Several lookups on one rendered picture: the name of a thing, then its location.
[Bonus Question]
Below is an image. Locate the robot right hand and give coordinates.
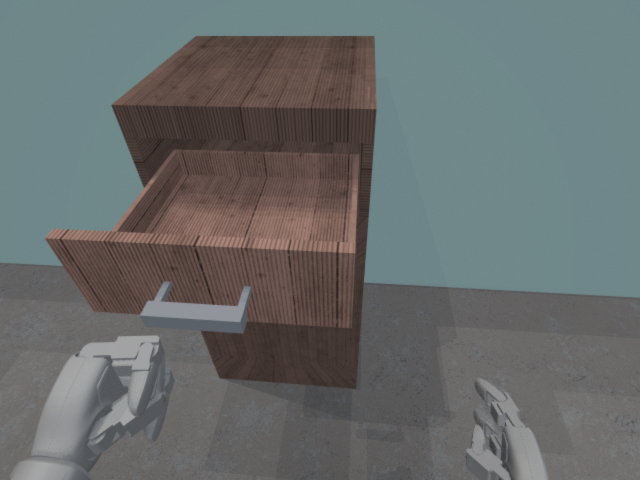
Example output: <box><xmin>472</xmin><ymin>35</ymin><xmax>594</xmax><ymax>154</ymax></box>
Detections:
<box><xmin>466</xmin><ymin>378</ymin><xmax>549</xmax><ymax>480</ymax></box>

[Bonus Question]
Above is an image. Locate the drawer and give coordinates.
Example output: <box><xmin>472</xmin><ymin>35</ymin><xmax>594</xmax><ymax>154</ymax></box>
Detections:
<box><xmin>45</xmin><ymin>149</ymin><xmax>359</xmax><ymax>328</ymax></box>

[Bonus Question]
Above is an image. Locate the handle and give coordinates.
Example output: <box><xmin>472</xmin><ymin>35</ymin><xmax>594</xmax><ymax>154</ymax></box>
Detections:
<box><xmin>140</xmin><ymin>281</ymin><xmax>252</xmax><ymax>333</ymax></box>

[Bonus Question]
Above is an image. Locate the cabinet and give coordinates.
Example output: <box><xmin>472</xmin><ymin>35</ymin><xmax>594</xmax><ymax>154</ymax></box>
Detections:
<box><xmin>111</xmin><ymin>36</ymin><xmax>377</xmax><ymax>389</ymax></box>

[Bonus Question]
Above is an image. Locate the robot left hand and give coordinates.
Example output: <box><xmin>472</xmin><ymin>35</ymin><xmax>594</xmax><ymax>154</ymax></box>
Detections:
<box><xmin>31</xmin><ymin>335</ymin><xmax>175</xmax><ymax>472</ymax></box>

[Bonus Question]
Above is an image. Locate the left robot forearm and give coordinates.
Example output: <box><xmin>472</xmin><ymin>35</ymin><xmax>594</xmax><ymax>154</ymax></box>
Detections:
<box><xmin>9</xmin><ymin>457</ymin><xmax>92</xmax><ymax>480</ymax></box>

